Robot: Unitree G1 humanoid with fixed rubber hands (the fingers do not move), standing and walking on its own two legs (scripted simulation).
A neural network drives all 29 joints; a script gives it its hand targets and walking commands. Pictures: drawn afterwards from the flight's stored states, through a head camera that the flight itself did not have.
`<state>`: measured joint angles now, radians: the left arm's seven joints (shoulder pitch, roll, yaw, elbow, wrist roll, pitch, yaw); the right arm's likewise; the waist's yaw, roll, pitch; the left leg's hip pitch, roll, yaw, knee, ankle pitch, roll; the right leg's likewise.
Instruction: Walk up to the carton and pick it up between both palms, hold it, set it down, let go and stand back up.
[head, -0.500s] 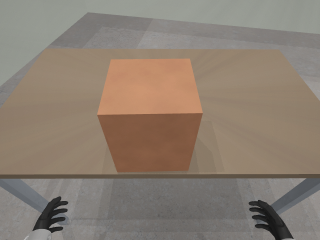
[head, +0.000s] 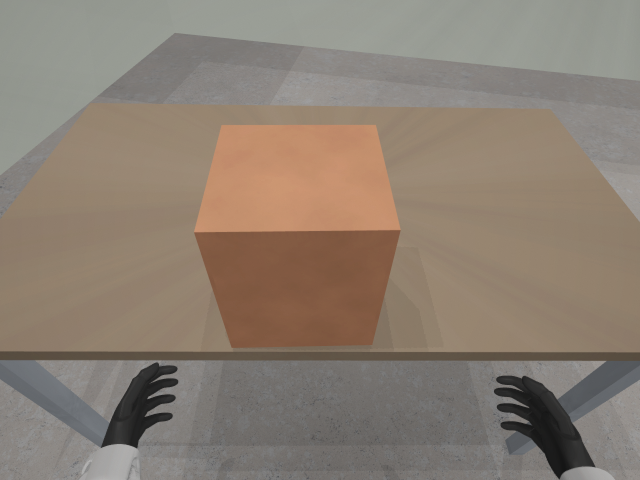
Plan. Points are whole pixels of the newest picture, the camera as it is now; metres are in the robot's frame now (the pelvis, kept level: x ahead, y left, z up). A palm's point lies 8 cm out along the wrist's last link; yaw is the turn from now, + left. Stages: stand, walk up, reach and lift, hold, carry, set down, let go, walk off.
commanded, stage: reach and lift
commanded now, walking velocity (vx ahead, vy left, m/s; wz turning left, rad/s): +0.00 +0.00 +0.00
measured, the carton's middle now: (300, 240) +0.42 +0.06 +0.06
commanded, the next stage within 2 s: none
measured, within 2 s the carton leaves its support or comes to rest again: neither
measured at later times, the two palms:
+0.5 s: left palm (121, 393) +0.20 +0.23 +0.06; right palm (539, 406) +0.19 -0.20 +0.07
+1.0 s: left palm (114, 331) +0.25 +0.24 +0.10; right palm (521, 316) +0.27 -0.19 +0.11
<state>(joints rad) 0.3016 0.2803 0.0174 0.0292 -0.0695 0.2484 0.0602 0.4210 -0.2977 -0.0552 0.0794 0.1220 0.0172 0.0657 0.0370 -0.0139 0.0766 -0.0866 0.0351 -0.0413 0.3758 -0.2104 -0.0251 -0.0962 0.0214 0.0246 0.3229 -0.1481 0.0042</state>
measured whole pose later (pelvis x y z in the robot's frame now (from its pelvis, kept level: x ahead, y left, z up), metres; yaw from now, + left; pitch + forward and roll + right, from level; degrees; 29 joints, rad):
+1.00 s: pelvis +0.01 +0.01 +0.00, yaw +0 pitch -3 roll -1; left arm 0.12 0.27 0.11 -0.41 -0.19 0.58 0.11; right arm 0.13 -0.30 -0.06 -0.30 0.33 0.36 -0.05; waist 0.04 -0.01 0.07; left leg -0.09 0.03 -0.04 0.35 -0.21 -0.03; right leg -0.09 0.01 0.02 0.29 -0.15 0.00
